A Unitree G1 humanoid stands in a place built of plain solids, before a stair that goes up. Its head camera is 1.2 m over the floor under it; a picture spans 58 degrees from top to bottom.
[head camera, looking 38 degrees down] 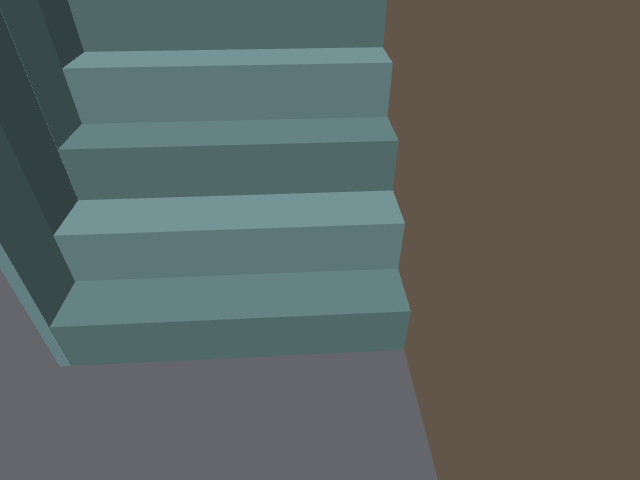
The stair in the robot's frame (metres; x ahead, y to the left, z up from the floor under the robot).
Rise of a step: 0.19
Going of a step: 0.20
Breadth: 1.10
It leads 3 degrees to the left of straight ahead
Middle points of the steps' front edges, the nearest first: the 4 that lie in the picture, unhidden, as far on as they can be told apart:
0.89 0.26 0.19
1.10 0.28 0.39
1.30 0.29 0.58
1.50 0.30 0.77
